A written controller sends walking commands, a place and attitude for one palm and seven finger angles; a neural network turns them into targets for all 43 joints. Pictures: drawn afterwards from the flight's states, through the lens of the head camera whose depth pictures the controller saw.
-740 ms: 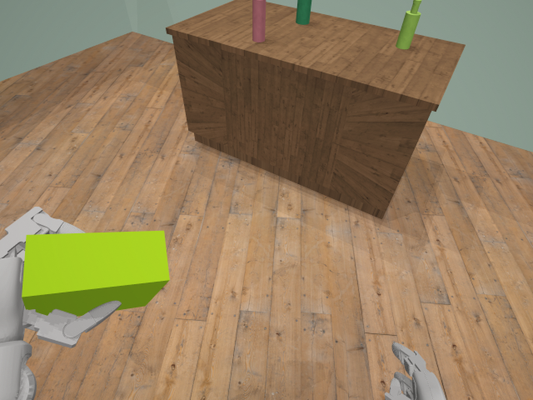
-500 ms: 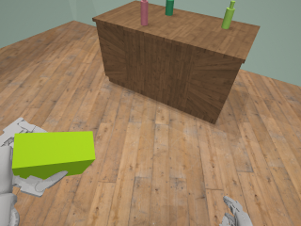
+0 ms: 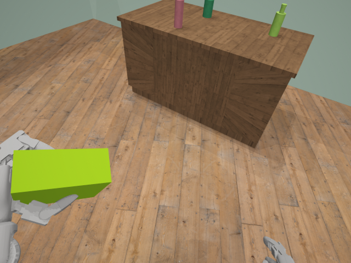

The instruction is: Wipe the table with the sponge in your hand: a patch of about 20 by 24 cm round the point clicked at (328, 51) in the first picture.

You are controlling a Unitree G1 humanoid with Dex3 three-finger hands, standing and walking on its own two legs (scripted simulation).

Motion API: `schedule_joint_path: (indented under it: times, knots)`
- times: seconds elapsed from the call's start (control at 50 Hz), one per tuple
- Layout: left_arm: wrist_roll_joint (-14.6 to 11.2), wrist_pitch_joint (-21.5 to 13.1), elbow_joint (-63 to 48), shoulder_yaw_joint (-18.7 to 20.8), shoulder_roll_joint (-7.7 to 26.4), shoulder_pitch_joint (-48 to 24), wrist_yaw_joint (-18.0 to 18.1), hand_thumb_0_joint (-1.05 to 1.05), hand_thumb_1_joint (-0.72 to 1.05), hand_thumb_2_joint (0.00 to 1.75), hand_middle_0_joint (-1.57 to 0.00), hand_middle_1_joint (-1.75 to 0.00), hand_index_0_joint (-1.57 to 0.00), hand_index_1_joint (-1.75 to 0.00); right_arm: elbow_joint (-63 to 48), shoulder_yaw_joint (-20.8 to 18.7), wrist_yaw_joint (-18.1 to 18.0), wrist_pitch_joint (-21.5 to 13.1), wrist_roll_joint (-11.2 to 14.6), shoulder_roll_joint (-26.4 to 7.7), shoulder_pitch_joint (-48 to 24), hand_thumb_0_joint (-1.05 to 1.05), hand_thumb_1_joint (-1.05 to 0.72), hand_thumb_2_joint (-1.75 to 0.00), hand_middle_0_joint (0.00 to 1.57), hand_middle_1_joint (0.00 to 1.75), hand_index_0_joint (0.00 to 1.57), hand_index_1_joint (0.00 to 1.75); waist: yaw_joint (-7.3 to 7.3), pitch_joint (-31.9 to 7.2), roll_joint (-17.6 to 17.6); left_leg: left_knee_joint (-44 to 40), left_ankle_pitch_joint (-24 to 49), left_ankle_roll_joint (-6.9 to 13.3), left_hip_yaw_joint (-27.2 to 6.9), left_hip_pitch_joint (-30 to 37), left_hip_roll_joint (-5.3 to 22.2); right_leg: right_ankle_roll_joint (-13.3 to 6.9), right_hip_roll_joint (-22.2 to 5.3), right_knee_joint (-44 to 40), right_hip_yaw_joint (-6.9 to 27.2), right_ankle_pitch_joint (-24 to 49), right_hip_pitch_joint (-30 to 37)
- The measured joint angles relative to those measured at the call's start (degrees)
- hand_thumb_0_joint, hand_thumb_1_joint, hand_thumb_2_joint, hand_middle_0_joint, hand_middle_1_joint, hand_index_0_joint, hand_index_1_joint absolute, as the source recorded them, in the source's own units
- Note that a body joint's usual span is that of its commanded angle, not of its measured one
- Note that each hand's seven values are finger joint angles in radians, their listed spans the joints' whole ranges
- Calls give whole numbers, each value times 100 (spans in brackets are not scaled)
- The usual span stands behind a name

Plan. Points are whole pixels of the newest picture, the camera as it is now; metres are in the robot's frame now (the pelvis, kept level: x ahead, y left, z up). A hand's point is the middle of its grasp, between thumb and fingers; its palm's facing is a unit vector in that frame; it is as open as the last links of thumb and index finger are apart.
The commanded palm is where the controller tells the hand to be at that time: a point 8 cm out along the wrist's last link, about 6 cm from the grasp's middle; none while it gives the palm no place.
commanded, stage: walk to a spot facing it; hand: left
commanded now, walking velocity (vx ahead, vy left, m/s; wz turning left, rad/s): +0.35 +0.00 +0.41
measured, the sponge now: (75, 177) +0.23 +0.19 +0.15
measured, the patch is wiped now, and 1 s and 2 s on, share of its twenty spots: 0.00 0.00 0.00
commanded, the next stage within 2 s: none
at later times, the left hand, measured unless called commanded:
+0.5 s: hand (56, 153) +0.26 +0.23 +0.17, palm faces +0.49 -0.74 -0.46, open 10.1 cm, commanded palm +0.20 +0.27 +0.19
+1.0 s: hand (72, 95) +0.39 +0.24 +0.20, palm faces +0.56 -0.68 -0.47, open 10.1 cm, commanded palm +0.33 +0.28 +0.19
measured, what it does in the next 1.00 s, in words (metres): walks ahead: right foot, then left foot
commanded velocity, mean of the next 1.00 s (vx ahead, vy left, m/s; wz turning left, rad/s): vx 0.37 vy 0.00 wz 0.20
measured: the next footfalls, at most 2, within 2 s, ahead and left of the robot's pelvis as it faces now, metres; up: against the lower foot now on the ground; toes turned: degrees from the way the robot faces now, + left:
right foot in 0.38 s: +0.13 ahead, -0.13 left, +0.00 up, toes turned -1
left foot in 0.74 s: +0.26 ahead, +0.14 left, +0.00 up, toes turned +23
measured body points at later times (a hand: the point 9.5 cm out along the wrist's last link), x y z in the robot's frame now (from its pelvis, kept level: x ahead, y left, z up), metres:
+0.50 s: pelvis +0.10 -0.03 +0.00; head +0.10 -0.05 +0.45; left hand +0.23 +0.27 +0.19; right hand +0.28 -0.24 -0.11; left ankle +0.06 +0.09 -0.66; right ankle +0.09 -0.12 -0.73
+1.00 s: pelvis +0.24 -0.03 +0.00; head +0.27 -0.03 +0.45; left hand +0.36 +0.27 +0.22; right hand +0.45 -0.17 -0.09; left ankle +0.22 +0.12 -0.73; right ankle +0.32 -0.14 -0.69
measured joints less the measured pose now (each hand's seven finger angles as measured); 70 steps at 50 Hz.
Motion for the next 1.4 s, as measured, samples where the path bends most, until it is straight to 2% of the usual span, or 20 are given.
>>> schedule_joint_path:
  times: [0.04, 0.08, 0.18, 0.32, 0.38, 0.44, 0.52, 0.62, 0.68, 0.76, 0.82, 0.88, 0.98, 1.08, 1.12, 1.16, 1.2, 1.26, 1.32, 1.4]
  knots:
    - [-20, -61, -111, 96, 93, -33, 18, -1, -48, 98, -74, -134, -74, -134, 35, -11, 3, -16, -7, -12, 26, 1, -90, -90, 21, 30, 20, 30, -16, 89, -122, 89, 377, -32, 114, 38, -38, 81, -170, 333, -48, 79, -21]
    - [-45, -129, -114, 218, 110, 31, 28, -1, -48, 98, -74, -134, -74, -134, 103, -16, 5, -2, -4, 14, 46, 1, -91, -90, 21, 30, 20, 30, 20, 54, -210, 234, 280, -58, 181, 83, -121, 132, -253, 800, 34, -484, -106]
    - [90, -98, 209, 273, 4, 25, 5, -1, -48, 98, -74, -134, -74, -134, 257, -14, 59, -119, -37, 272, 130, 1, -91, -90, 20, 30, 20, 30, -18, -82, 29, 18, 172, -9, -84, 216, -50, 144, 81, 2343, 148, -1217, -579]
    - [5, -157, -70, 121, -17, 163, -89, -1, -48, 98, -74, -134, -74, -134, 237, 155, 186, -240, -47, 437, 80, 1, -90, -90, 21, 30, 21, 30, 97, 59, 239, -554, 329, -183, -405, 506, 71, 231, 126, 837, -189, -913, -260]
    - [3, -192, -119, 162, 116, 226, -137, -1, -48, 98, -74, -134, -74, -134, 155, 147, 176, -177, -35, 390, -27, 1, -90, -90, 21, 30, 21, 30, 155, 79, 291, -234, 81, -269, -459, 403, 39, 98, 150, -269, -327, -291, 164]
    - [2, -165, 32, 41, 116, 48, -202, -1, -48, 98, -74, -134, -74, -134, 286, 22, 147, -25, -3, 213, -207, 1, -90, -90, 21, 30, 21, 30, 97, 164, 394, 1482, -425, -160, -181, -204, 50, -167, 71, -18, -570, -3, 248]
    - [-12, -238, 249, 66, -18, 155, -239, -1, -48, 98, -74, -134, -74, -134, 352, -111, 115, 157, 23, -43, -253, 1, -90, -90, 21, 30, 21, 30, 155, 97, 245, 2780, -248, -247, 321, -865, 187, -157, -109, -205, -666, -285, 612]
    - [-2, -261, 156, 155, -29, 209, -151, -1, -48, 98, -74, -134, -74, -134, 131, -248, 47, 180, 18, -240, -226, 1, -91, -90, 20, 30, 20, 30, 235, 248, -19, 1387, 152, -221, 777, -923, 510, -117, -256, -540, -826, -377, 1041]
    - [-10, -242, -112, 130, -55, 90, -44, -1, -48, 98, -74, -134, -74, -134, -3, -316, 23, 109, 16, -295, -234, 1, -91, -90, 20, 30, 20, 30, 362, 405, -175, 364, 292, -163, 1057, -636, 490, -48, -352, -431, -878, -604, 1187]
    - [-49, -278, -527, 259, -12, 49, 102, -1, -49, 98, -74, -134, -74, -134, -239, -360, -27, 19, 25, -269, -480, 1, -91, -90, 20, 30, 20, 30, 385, 550, -242, -419, 1149, 20, 1312, -53, 327, 58, -520, 1132, -587, -1112, 776]
    - [-52, -286, -254, 308, 230, -338, 94, -1, -49, 98, -74, -134, -74, -134, -216, -281, 44, -1, 51, 76, -783, 1, -91, -90, 20, 30, 20, 30, 229, 666, -278, 25, 618, -33, 1240, -5, 358, 88, -271, 3159, 7, -1410, -87]
    - [-50, -172, -128, 349, 327, -506, 1, -1, -49, 98, -74, -134, -74, -134, -208, -90, 155, -36, 95, 390, -822, 1, -91, -90, 20, 30, 20, 30, 119, 603, -188, -167, 563, -110, 1091, 121, 443, 164, -254, 3676, 45, -1185, -860]
    - [-123, -312, -526, 433, 216, 48, -60, -1, -49, 98, -74, -134, -74, -134, -182, 106, 246, -180, 95, 643, -497, 1, -91, -90, 21, 30, 20, 30, 177, 497, 79, -637, 601, -312, 985, 456, 646, 265, -481, 2198, -188, -464, -1224]
    - [-109, -385, -276, 427, 224, 263, -104, -1, -49, 98, -74, -134, -74, -134, -2, 118, 162, -171, 79, 562, -87, 1, -90, -90, 21, 30, 21, 30, 332, 334, 354, -354, 179, -406, 750, 563, 816, 348, -379, 487, -519, -175, -471]
    - [-43, -302, -34, 354, 138, 49, -107, 0, -49, 98, -74, -134, -74, -134, 131, 58, 116, -101, 96, 400, -76, 1, -90, -90, 21, 30, 21, 30, 377, 326, 479, 625, -464, -204, 545, 242, 865, 54, -310, 530, -626, -49, -390]
    - [-12, -180, 267, 172, -83, -239, -127, 0, -49, 98, -74, -134, -74, -134, 415, -30, 95, -3, 85, 164, -211, 1, -90, -90, 21, 30, 21, 30, 378, 401, 517, 2158, -726, -175, 281, -264, 608, -182, -369, 754, -740, -227, -296]
    - [0, -112, 469, 64, -266, -354, -157, -1, -49, 98, -74, -134, -74, -134, 579, -109, 93, 67, 77, -42, -319, 1, -90, -90, 21, 30, 21, 30, 379, 444, 462, 3221, -518, -223, 302, -663, 422, -242, -402, 599, -778, -275, -71]
    - [24, -156, 464, 37, -314, -178, -170, -1, -49, 98, -74, -134, -74, -134, 526, -230, 91, 128, 63, -248, -451, 2, -91, -90, 21, 30, 20, 30, 237, 470, 360, 3857, -93, -301, 413, -1165, 365, -265, -357, 136, -849, -192, 272]
    - [20, -240, 226, 59, -133, 1, -177, -1, -49, 98, -74, -134, -74, -134, 310, -356, 104, 145, 60, -357, -491, 2, -91, -90, 20, 30, 20, 30, 87, 506, 232, 3578, 296, -333, 535, -1479, 416, -289, -300, -317, -987, -116, 595]
    - [-39, -397, -160, 253, 161, 178, -131, -1, -49, 98, -74, -134, -74, -134, -3, -480, 143, 176, 74, -410, -460, 1, -91, -90, 20, 30, 20, 30, 47, 549, 65, 2159, 550, -315, 797, -1438, 523, -292, -227, -695, -1092, -131, 915]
